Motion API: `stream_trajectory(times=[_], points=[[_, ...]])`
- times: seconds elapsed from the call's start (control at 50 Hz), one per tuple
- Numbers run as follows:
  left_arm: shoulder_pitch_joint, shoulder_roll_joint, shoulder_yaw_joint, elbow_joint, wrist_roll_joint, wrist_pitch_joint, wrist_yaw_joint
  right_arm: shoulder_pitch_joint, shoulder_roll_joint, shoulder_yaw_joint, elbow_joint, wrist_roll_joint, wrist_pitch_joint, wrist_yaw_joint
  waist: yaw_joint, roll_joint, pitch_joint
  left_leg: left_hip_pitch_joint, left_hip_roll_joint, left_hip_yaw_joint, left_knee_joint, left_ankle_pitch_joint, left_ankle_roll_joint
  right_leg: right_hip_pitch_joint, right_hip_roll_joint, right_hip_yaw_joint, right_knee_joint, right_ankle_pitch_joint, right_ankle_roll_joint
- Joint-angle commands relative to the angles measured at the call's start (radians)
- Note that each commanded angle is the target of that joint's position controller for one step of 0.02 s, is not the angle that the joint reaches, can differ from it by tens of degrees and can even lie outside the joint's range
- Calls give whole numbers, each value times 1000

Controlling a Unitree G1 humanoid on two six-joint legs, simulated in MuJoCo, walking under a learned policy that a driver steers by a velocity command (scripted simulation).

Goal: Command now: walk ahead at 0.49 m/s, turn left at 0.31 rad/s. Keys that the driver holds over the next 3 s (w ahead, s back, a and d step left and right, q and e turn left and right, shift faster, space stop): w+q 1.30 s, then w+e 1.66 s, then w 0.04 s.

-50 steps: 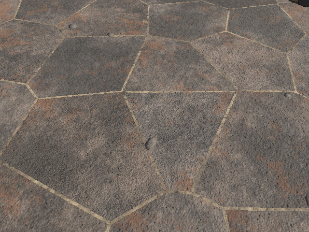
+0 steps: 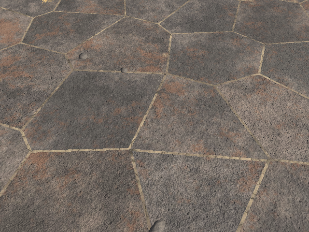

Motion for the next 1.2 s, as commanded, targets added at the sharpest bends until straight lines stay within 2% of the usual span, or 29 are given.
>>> stream_trajectory(times=[0.02,0.08,0.12,0.16,0.18,0.2,0.22,0.24,0.26,0.28,0.3,0.34,0.44,0.5,0.56,0.64,0.66,0.68,0.7,0.72,0.74,0.76,0.78,0.86,1.0,1.1,1.16,1.18,1.2], points=[[20,156,29,-33,-6,-6,11,-113,-27,5,-85,6,-9,20,13,-64,102,2,-26,16,-89,43,13,-38,-301,60,-84,220,-125],[39,160,34,-24,-9,16,14,-167,-33,8,-131,7,-12,45,18,-60,111,-44,-41,30,-135,-55,43,98,-342,29,-14,305,-105],[11,184,41,-38,-10,31,18,-146,-54,0,-151,6,-13,59,-12,-87,79,31,-82,82,-142,-159,73,133,-351,-4,89,569,-83],[-26,204,45,-63,-4,50,27,35,-118,-36,-123,6,-10,62,-118,-116,-47,298,-169,148,-154,-203,116,104,-322,-56,367,906,-47],[-28,194,38,-84,0,52,33,204,-188,-71,-85,7,-5,51,-192,-84,-142,573,-160,74,-178,-172,159,-54,-281,-76,616,820,-9],[61,91,1,-126,20,27,19,324,-317,-106,-75,0,2,37,-168,137,-292,997,105,-384,-184,-233,323,-475,-149,-74,1024,300,57],[50,68,-14,-135,8,-19,0,330,-276,-88,-82,2,-1,36,-152,173,-405,1149,236,-825,-403,-362,418,-713,-6,119,1223,-348,66],[-66,161,14,-167,-34,-51,-13,310,-205,-68,-82,-8,-3,33,-179,120,-296,1087,194,-704,-427,-377,341,-819,-80,210,1257,-294,30],[-138,166,13,-193,-46,-65,-13,233,-167,-56,-100,-9,-5,30,-156,48,-178,934,153,-548,-431,-300,298,-824,-127,192,1197,-205,11],[-153,159,17,-192,-29,-64,-6,157,-140,-46,-124,-11,-5,31,-109,-40,-102,766,116,-439,-451,-189,280,-773,-163,182,1106,-147,16],[-141,165,28,-190,-11,-52,2,107,-115,-38,-143,-18,-7,30,-69,-43,-71,648,80,-363,-473,-106,262,-688,-195,184,1025,-113,25],[-115,137,31,-197,3,-22,5,85,-122,-38,-158,-17,-5,25,-31,-17,-47,526,40,-301,-510,-33,264,-610,-202,171,942,-88,54],[-284,99,25,-268,13,-6,14,173,-173,-54,-145,-1,-2,-7,-74,11,5,448,-27,-201,-519,-19,230,-616,-151,143,591,181,116],[-385,86,18,-304,0,-14,4,215,-177,-56,-136,2,6,-13,-117,45,11,439,-44,-209,-502,-119,189,-543,-102,132,405,320,111],[-428,118,26,-335,-9,-24,-7,249,-170,-56,-124,9,13,-16,-126,57,11,518,-9,-285,-441,-164,177,-526,-90,165,329,301,98],[-330,170,48,-323,-11,-46,-16,220,-162,-56,-143,3,30,-26,-58,94,-22,592,6,-376,-297,-104,147,-384,-82,158,258,158,47],[-224,200,63,-301,0,-51,-10,207,-129,-44,-157,-2,30,-23,-6,79,-99,554,-48,-344,-169,-64,118,-206,-117,173,250,158,11],[-63,258,78,-288,11,-50,-1,208,-75,-22,-181,-19,27,-19,56,-29,-244,417,-120,-251,112,-214,78,62,-288,332,274,115,-49],[19,332,97,-252,18,-34,-4,369,-16,-3,-209,14,15,-16,-20,-390,-352,41,-247,-137,426,-687,14,378,-509,805,194,-54,-222],[-3,230,77,-269,-5,-30,-9,366,-129,-20,-179,29,15,-20,3,-287,-295,-86,-157,-169,565,-672,5,345,-515,877,152,-260,-206],[-48,161,59,-285,-7,-23,-6,250,-188,-36,-190,21,21,-20,32,-172,-166,-111,-122,-151,591,-573,-1,219,-466,699,138,-240,-154],[-103,149,50,-291,1,-16,-6,194,-180,-38,-202,9,27,-21,13,-98,-91,-71,-84,-119,567,-496,-8,84,-420,563,118,-112,-124],[-135,131,44,-285,5,-11,-6,159,-165,-40,-216,-2,28,-19,-6,-96,-33,-48,-59,-115,518,-448,-11,-13,-381,474,94,-9,-117],[-141,139,49,-257,2,-23,-8,156,-91,-33,-245,11,49,-3,-43,-135,4,5,-12,-76,427,-372,-15,-124,-335,264,5,161,-125],[-117,193,64,-224,-2,-9,2,-3,-65,-19,-302,5,40,24,-2,-100,39,-1,-19,-15,95,-72,-16,-72,-314,31,-14,317,-99],[-51,234,72,-193,-21,20,6,-134,-63,-15,-363,9,38,55,32,-97,87,13,-51,63,-59,-121,21,43,-357,-38,28,391,-75],[-61,279,86,-197,-32,40,16,-64,-115,-42,-368,2,46,60,-41,-146,17,177,-139,138,-86,-275,82,92,-362,-92,219,838,-47],[-72,287,87,-201,-35,48,21,56,-152,-65,-341,3,49,57,-114,-142,-48,333,-181,156,-127,-269,113,66,-346,-114,384,933,-32],[-76,265,78,-209,-34,48,26,229,-210,-98,-295,5,55,41,-203,-105,-135,609,-199,123,-186,-201,154,-77,-309,-133,618,837,4]])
